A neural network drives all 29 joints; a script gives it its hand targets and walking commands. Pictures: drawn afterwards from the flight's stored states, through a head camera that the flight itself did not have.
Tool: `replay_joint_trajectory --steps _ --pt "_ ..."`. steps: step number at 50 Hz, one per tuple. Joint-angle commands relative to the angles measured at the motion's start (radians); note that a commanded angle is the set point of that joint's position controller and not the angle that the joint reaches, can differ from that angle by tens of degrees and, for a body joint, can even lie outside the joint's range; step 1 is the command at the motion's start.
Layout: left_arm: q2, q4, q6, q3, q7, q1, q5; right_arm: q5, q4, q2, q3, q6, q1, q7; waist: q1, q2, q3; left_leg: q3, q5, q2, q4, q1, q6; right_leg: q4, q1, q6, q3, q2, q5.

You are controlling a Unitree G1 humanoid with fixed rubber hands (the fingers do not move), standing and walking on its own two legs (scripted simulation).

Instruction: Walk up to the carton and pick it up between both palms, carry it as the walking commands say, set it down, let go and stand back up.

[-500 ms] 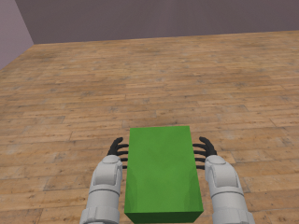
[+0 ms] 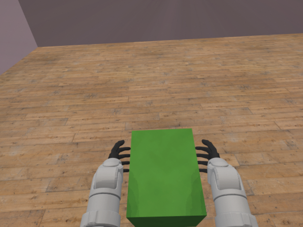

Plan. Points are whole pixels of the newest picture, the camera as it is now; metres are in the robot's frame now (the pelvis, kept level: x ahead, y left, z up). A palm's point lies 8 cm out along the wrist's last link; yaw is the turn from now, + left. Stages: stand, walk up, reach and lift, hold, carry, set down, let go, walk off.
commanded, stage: hold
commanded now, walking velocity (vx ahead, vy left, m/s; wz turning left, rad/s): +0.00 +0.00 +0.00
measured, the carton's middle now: (163, 178) +0.30 +0.00 -0.03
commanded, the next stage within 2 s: carry in 1.32 s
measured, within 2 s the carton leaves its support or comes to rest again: neither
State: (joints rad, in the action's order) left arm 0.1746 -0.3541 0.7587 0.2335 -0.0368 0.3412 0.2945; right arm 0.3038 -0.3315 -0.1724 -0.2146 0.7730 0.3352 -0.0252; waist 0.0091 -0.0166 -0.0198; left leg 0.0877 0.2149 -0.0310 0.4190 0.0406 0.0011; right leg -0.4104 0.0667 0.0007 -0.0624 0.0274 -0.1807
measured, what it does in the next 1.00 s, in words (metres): stands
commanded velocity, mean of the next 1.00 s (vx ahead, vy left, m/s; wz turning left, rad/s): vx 0.00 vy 0.00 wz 0.00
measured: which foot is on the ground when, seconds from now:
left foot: down 0.00-1.00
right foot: down 0.00-1.00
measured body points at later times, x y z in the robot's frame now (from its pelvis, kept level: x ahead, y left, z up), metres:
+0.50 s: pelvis +0.00 +0.00 +0.00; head -0.05 +0.00 +0.45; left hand +0.31 +0.14 +0.05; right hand +0.31 -0.14 +0.04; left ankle +0.02 +0.12 -0.74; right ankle +0.04 -0.12 -0.74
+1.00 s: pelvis +0.00 +0.00 +0.00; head -0.04 +0.00 +0.45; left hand +0.31 +0.14 +0.05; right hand +0.30 -0.14 +0.04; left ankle +0.02 +0.12 -0.74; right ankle +0.04 -0.12 -0.74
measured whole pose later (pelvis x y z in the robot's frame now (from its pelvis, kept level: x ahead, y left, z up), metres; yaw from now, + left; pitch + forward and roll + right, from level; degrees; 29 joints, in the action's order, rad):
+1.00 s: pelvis +0.00 +0.00 +0.00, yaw +0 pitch -9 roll +0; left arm 0.17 -0.30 0.76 0.20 -0.03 0.31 0.27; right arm 0.28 -0.28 -0.16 -0.18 0.78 0.30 -0.03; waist 0.00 -0.02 -0.03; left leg 0.08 0.22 -0.03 0.42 0.05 0.00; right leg -0.40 0.07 0.00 -0.07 0.03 -0.18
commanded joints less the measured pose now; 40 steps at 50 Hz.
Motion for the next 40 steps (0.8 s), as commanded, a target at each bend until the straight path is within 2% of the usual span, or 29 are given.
replay_joint_trajectory --steps 1,7,13,27,40 --pt "1.011 0.03 -0.048 -0.476 0.266 0.517 -0.274 -0.286 0.028 -1.009 0.482 -0.049 0.518 0.259 -0.003 0.019 0.195 0.006 0.0 -0.036 -0.087 0.081 -0.015 0.062 -0.081 0.001 -0.025 0.032 0.003" --pt "1.008 0.009 -0.053 -0.464 0.274 0.547 -0.268 -0.285 0.004 -1.02 0.471 -0.052 0.542 0.257 -0.009 0.019 0.197 -0.001 0.021 -0.034 -0.081 0.091 -0.017 0.06 -0.073 0.003 -0.027 0.029 -0.026" --pt "1.011 0.005 -0.052 -0.467 0.275 0.54 -0.268 -0.285 0.004 -1.023 0.473 -0.054 0.539 0.254 -0.013 0.018 0.208 -0.004 -0.009 -0.033 -0.079 0.081 -0.016 0.059 -0.077 0.003 -0.026 0.03 0.003" --pt "1.02 0.068 -0.04 -0.513 0.264 0.44 -0.286 -0.302 0.092 -0.998 0.52 -0.049 0.463 0.25 -0.011 0.008 0.234 0.004 -0.134 -0.034 -0.082 0.044 -0.008 0.054 -0.107 0.002 -0.023 0.042 0.13" --pt "1.016 0.1 -0.038 -0.535 0.256 0.401 -0.295 -0.313 0.138 -0.98 0.545 -0.048 0.44 0.249 -0.007 0.005 0.221 0.013 -0.135 -0.033 -0.085 0.048 -0.008 0.053 -0.109 0.003 -0.023 0.048 0.127"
